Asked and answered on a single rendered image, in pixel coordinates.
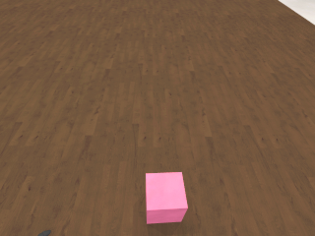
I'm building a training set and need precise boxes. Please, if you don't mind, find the carton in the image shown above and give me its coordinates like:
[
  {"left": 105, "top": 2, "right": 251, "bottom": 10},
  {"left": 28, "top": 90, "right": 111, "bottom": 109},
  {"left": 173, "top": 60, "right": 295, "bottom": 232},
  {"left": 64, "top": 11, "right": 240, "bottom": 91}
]
[{"left": 146, "top": 172, "right": 188, "bottom": 224}]

